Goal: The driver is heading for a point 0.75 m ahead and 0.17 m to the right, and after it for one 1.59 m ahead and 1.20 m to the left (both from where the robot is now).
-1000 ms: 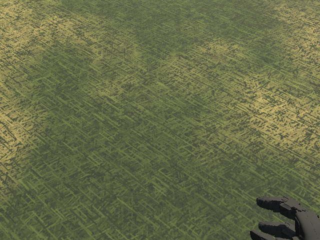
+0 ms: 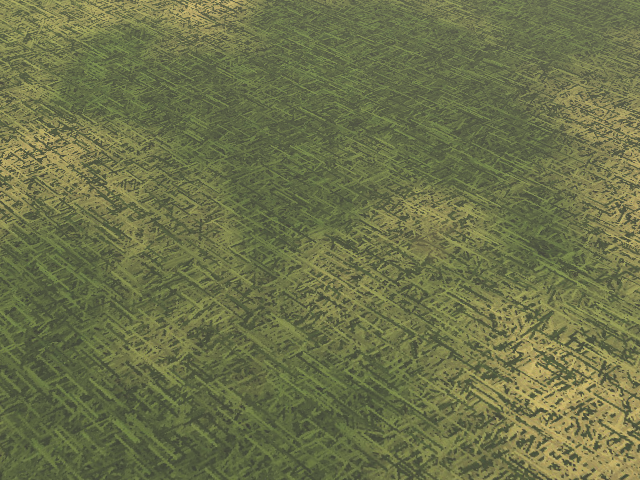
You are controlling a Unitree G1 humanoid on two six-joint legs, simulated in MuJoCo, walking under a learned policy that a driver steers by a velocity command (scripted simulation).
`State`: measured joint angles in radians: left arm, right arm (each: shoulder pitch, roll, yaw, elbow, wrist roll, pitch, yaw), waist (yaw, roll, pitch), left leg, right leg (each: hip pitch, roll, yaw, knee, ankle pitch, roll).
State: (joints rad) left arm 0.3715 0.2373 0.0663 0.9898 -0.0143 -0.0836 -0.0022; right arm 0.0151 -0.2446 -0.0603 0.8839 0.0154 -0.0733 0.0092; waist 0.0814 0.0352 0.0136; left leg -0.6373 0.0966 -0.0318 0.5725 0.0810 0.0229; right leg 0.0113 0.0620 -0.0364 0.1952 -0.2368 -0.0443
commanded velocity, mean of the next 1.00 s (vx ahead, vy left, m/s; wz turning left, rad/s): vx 0.50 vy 0.00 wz -0.27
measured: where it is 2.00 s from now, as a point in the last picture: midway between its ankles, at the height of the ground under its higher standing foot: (402, 364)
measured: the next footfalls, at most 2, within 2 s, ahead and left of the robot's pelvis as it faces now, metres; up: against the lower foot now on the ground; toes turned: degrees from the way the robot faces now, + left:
left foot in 0.12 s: +0.25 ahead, +0.14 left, +0.00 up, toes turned +2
right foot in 0.68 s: +0.54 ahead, -0.11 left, +0.00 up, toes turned -11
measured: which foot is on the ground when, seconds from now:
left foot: up 0.00-0.10, down 0.12-0.70, up 0.72-1.00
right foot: down 0.00-0.12, up 0.14-0.66, down 0.68-1.00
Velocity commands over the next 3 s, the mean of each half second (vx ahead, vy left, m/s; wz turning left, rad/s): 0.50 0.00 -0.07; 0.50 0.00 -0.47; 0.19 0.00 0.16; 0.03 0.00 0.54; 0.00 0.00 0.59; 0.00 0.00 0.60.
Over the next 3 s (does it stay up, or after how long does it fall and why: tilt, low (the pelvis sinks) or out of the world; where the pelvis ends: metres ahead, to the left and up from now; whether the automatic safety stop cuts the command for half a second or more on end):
stays up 0.74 -0.04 -0.01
